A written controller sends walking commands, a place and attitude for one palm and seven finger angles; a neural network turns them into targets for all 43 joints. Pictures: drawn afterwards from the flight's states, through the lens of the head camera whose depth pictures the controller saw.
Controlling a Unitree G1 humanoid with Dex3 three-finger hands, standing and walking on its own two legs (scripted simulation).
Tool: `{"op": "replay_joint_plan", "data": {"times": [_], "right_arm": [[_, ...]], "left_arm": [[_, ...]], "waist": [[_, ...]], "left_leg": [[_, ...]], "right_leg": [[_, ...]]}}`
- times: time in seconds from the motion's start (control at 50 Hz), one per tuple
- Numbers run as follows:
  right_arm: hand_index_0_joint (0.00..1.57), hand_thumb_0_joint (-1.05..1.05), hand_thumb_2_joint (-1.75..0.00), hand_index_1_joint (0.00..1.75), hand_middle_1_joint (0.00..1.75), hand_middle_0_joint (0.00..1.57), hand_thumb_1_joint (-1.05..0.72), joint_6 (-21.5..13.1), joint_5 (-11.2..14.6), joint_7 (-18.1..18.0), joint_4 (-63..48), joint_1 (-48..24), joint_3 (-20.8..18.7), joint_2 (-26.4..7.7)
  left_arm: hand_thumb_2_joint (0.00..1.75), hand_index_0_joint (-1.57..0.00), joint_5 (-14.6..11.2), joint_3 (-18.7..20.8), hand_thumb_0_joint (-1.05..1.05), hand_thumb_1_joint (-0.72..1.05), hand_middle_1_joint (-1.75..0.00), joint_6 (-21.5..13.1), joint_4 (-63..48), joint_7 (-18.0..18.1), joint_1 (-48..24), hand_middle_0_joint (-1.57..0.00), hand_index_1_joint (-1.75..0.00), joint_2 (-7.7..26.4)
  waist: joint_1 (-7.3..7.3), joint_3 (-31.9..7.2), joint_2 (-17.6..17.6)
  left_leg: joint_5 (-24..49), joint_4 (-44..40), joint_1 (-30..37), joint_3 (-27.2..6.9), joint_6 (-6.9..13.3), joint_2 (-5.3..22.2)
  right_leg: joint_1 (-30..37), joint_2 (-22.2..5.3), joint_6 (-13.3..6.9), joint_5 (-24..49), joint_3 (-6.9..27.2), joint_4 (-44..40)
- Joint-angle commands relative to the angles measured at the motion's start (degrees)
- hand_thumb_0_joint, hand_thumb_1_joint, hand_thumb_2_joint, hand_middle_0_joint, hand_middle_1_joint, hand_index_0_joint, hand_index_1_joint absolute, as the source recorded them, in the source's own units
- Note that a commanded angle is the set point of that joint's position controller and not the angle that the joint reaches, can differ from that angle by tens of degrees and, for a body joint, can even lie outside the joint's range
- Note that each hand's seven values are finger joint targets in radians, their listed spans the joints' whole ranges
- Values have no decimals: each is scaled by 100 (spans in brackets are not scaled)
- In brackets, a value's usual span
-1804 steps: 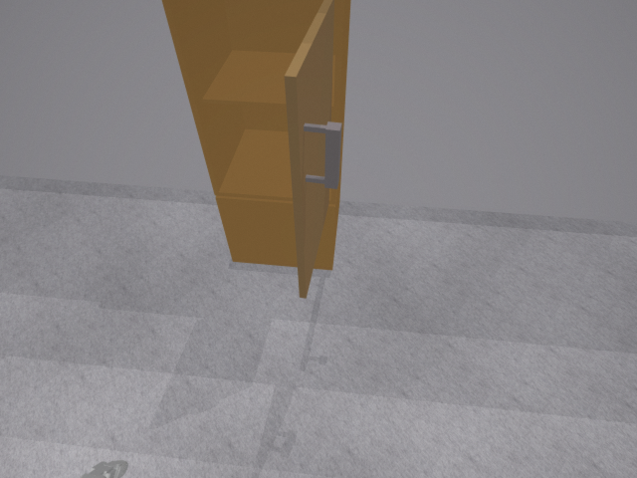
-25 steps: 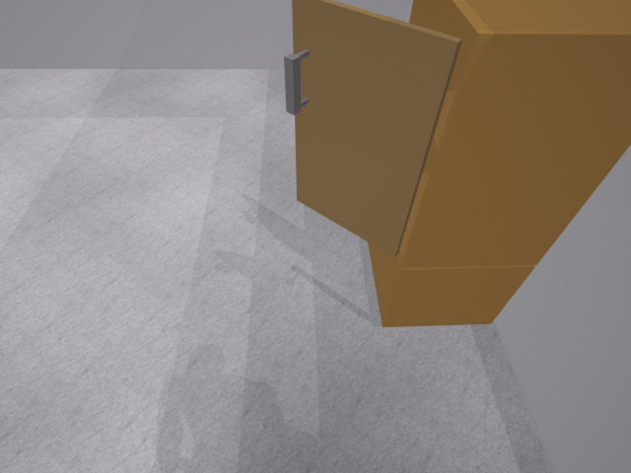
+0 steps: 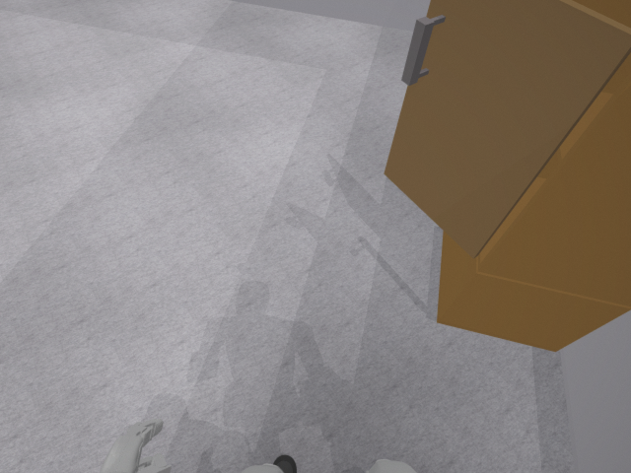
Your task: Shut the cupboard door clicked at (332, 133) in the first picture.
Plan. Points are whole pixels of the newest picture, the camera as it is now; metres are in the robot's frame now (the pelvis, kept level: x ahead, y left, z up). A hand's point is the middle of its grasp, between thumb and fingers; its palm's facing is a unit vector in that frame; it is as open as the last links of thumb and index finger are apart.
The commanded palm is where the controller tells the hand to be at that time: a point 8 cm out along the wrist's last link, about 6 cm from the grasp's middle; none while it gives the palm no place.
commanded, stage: walk to a spot facing it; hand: left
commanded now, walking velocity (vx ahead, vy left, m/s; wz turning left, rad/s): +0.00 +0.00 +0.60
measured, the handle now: (424, 50) +0.89 -0.21 +0.04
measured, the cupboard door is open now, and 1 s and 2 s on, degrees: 49 49 49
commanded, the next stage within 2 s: turn to face it in 1.58 s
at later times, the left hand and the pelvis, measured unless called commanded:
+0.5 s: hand out of the picture -0.05 +0.20 -0.19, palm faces +0.36 -0.89 -0.27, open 7.3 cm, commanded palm none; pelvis +0.00 -0.01 -0.02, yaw +20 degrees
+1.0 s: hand out of the picture +0.01 +0.18 -0.16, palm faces +0.66 -0.72 -0.21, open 7.3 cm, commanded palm none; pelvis +0.10 +0.01 +0.00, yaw +41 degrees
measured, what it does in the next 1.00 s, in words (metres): walks ahead, turning left: right foot, then left foot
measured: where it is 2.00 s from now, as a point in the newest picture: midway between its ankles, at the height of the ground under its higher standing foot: (193, 400)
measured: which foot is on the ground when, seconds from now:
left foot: down 0.00-0.10, up 0.12-0.42, down 0.44-0.76, up 0.78-1.00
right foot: up 0.00-0.10, down 0.12-0.44, up 0.46-0.74, down 0.76-1.00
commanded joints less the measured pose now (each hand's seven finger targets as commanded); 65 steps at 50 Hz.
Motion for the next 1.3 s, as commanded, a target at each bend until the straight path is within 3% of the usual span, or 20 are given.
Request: {"op": "replay_joint_plan", "data": {"times": [0.0, 0.06, 0.1, 0.18, 0.34, 0.38, 0.42, 0.44, 0.5, 0.7, 0.74, 0.78, 0.84, 0.94, 1.06, 1.12, 1.14, 1.16, 1.18, 1.28], "right_arm": [[20, 0, -90, 30, 30, 20, -90, 2, -27, -22, -378, 133, -357, -1194], [20, 0, -90, 30, 30, 20, -90, 75, 63, 25, -581, -276, -367, -949], [20, 0, -90, 30, 30, 20, -90, 68, 53, 80, -695, -103, -371, -660], [20, 0, -90, 30, 30, 20, -90, 83, 53, 200, -629, -112, -290, -642], [20, 0, -90, 30, 30, 20, -90, 37, 131, 242, -841, -724, -93, -402], [20, 0, -90, 30, 30, 20, -90, -11, 105, 216, -710, -260, -122, -596], [20, 0, -90, 30, 30, 20, -90, -88, 17, 166, -555, 535, -390, -1682], [20, 0, -90, 30, 30, 20, -90, -39, 22, 129, -412, 949, -389, -1757], [20, 0, -90, 30, 30, 20, -90, -136, -25, -3, -532, 383, -247, -1284], [20, 0, -90, 30, 30, 20, -90, -178, 14, 53, -655, -385, -247, -1117], [20, 0, -90, 30, 30, 20, -90, -234, 111, 89, -901, -434, -99, -351], [20, 0, -90, 30, 30, 20, -90, -204, -17, 172, -887, -436, -207, -579], [20, 0, -90, 30, 30, 20, -90, -125, -27, 311, -561, -196, -180, -343], [20, 0, -90, 30, 30, 20, -90, -144, 22, 391, -631, -571, -85, -70], [20, 0, -90, 30, 30, 20, -90, -254, 27, 458, -849, -1129, 8, -53], [20, 0, -90, 30, 30, 20, -90, -338, -18, 378, -607, -15, -80, -397], [20, 0, -90, 30, 30, 20, -90, -355, -36, 307, -387, 867, -200, -811], [20, 0, -90, 30, 30, 20, -90, -386, -87, 213, -250, 1603, -425, -1663], [20, 0, -90, 30, 30, 20, -90, -349, 15, 130, -122, 1896, -444, -1881], [20, 0, -90, 30, 30, 20, -90, -544, 20, -32, -365, 326, -45, -685]], "left_arm": [[90, -20, 7, 81, 0, 90, -30, -85, -353, 52, 565, -20, -30, 483], [90, -20, 1, 195, 0, 90, -30, -112, -214, 97, 1310, -20, -30, 813], [90, -20, 114, 267, 0, 90, -30, -139, -476, 165, 727, -20, -30, 1516], [90, -20, 46, 102, 0, 90, -30, -299, -515, 159, 230, -20, -30, 770], [90, -20, 77, 265, 0, 90, -30, -263, -218, 138, 1294, -20, -30, 1219], [90, -20, 12, 264, 0, 90, -30, -243, -244, 118, 1200, -20, -30, 1195], [90, -20, -59, 101, 0, 90, -30, -212, -555, 51, 1217, -20, -30, 554], [90, -20, 17, 56, 0, 90, -30, -168, -781, 76, 838, -20, -30, 560], [90, -20, 20, 110, 0, 90, -30, -179, -702, -35, 196, -20, -30, 570], [90, -20, 58, 187, 0, 90, -30, -339, -287, -224, 1416, -20, -30, 580], [90, -20, 165, 372, 0, 90, -30, -430, -182, -64, 2236, -20, -30, 1418], [90, -20, 74, 305, 0, 90, -30, -449, -357, 5, 1533, -20, -30, 1271], [90, -20, 60, 156, 0, 90, -30, -586, -351, -1, 865, -20, -30, 596], [90, -20, 56, 148, 0, 90, -30, -702, 88, 12, 1623, -20, -30, 512], [90, -20, 63, 163, 0, 90, -30, -683, 313, 3, 1946, -20, -30, 658], [90, -20, 10, 193, 0, 90, -30, -657, 267, -23, 1674, -20, -30, 866], [90, -20, -14, 186, 0, 90, -30, -639, 192, -66, 1652, -20, -30, 774], [90, -20, -61, 132, 0, 90, -30, -599, -89, -168, 1636, -20, -30, 406], [90, -20, -25, 64, 0, 90, -30, -588, -433, -133, 959, -20, -30, 484], [90, -20, 102, 86, 0, 90, -30, -425, 105, -185, 1256, -20, -30, 114]], "waist": [[104, -948, 961], [477, -872, 425], [346, -429, -1457], [-29, -210, -1265], [429, -565, -1582], [141, -809, -1321], [-245, -1400, 1608], [-455, -1421, 1122], [-253, -596, 1013], [594, -403, 478], [1055, -621, -2263], [532, -70, -1461], [115, 45, -901], [357, -133, -940], [523, -84, -1065], [-105, -656, -801], [-545, -1249, -156], [-795, -1742, 1586], [-939, -1815, 1059], [78, -420, 582]], "left_leg": [[-167, -709, 899, -1839, 487, 1132], [-1379, -253, -623, -1435, -28, 528], [-2527, 3171, -1705, 109, -613, -383], [-1848, 4449, -1430, 418, -603, 336], [-1843, 1548, -328, 1261, -507, 205], [-833, 382, 775, 1233, -411, 167], [2981, -19, 2826, -1619, 736, 2491], [1987, -153, 2549, -1734, 1187, 2848], [-920, -649, 1508, -1604, 855, 1978], [-2870, -111, -750, -990, 400, 882], [-3194, 3137, -2617, 480, -196, -290], [-2327, 4901, -2448, 102, -193, 361], [-996, 4772, -1901, 422, -349, 735], [-893, 3417, -2000, 952, -361, 737], [-1036, 1634, -1329, 1425, -118, 612], [-948, 844, 795, 1781, 142, 106], [-904, 541, 2491, 1208, 328, 452], [-1027, -78, 3822, -1842, 1090, 2325], [-842, -668, 3831, -2725, 1442, 2890], [-1079, -1198, 1090, -666, 722, 1815]], "right_leg": [[403, 252, -82, 15, -114, -1078], [2140, -30, -314, 572, 77, -2935], [1453, -2751, -1444, -549, 2587, -4260], [1335, -1672, -1259, 3008, 538, -2965], [2264, -1722, -920, 4986, -198, -2054], [1792, -1607, -594, 4570, -527, -1398], [-752, -539, 115, -983, -1049, 895], [-996, -524, -24, -1628, -496, 1442], [-1300, -578, -71, -521, -123, 1513], [1869, 108, -73, 627, -636, -1917], [3181, -2402, -824, -2095, 2629, -4057], [1528, -2763, -1223, -3091, 3219, -4529], [1083, -1954, -822, -548, 517, -4167], [2333, -1846, -856, 2237, -810, -3765], [2734, -2062, -820, 3391, -1252, -3294], [2055, -1875, -641, 4170, -1824, -1709], [1015, -1684, -435, 3224, -1885, -289], [-1112, -680, -77, -517, -1758, 1772], [-1855, -536, -210, -1024, -719, 2546], [-1203, -900, -198, 704, -222, 1833]]}}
